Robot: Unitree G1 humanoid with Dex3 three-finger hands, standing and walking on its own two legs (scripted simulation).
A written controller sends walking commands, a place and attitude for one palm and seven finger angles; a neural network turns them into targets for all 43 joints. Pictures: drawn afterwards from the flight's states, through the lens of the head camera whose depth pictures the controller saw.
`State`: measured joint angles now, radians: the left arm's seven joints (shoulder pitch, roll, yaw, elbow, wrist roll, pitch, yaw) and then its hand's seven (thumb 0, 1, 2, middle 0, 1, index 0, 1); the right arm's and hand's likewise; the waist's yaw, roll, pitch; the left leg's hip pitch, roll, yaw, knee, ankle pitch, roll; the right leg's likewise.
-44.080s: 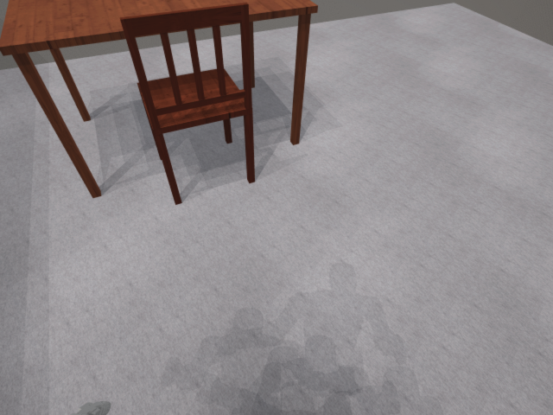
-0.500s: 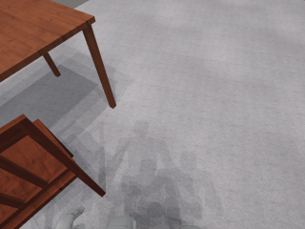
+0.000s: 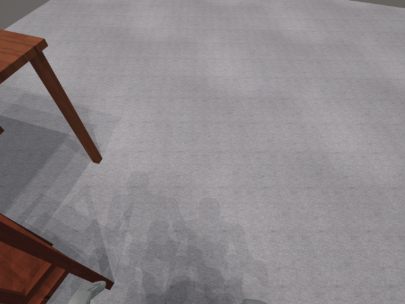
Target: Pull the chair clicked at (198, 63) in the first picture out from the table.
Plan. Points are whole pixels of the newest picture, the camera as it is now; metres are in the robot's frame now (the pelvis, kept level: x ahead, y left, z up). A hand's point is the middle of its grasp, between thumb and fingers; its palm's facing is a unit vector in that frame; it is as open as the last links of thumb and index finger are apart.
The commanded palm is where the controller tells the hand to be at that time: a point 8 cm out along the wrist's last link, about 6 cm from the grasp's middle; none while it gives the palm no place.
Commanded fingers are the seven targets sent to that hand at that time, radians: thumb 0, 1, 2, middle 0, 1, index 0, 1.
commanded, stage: walk to a spot facing it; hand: left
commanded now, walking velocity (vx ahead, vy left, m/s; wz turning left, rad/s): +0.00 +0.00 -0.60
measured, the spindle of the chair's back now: out of the picture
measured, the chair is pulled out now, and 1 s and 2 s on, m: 0.17 0.17 0.17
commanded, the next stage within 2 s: none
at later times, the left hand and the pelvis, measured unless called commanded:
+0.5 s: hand (131, 275) +0.19 +0.18 -0.16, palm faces -0.30 -0.93 -0.20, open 7.4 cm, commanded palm none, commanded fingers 0.00 0.90 0.90 -0.20 -0.30 -0.20 -0.30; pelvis +0.02 +0.02 +0.00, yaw -18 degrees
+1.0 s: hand (154, 254) +0.24 +0.13 -0.16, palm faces -0.56 -0.80 -0.20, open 7.4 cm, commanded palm none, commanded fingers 0.00 0.90 0.90 -0.20 -0.30 -0.20 -0.30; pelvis +0.04 +0.02 +0.00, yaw -36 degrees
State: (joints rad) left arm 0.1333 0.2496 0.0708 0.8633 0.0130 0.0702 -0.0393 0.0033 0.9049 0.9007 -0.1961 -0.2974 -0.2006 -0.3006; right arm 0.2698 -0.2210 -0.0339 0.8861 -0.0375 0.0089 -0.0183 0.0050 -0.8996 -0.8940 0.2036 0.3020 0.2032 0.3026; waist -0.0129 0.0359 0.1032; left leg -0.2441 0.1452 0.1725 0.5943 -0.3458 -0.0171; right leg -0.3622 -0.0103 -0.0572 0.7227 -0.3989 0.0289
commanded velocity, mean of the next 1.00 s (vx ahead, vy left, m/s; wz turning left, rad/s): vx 0.03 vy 0.00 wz -0.60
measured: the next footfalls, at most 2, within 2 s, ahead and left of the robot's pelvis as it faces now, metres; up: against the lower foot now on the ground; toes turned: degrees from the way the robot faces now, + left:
right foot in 0.04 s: +0.04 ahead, -0.14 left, +0.00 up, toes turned -3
left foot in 0.30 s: +0.08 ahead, +0.13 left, +0.00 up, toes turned -8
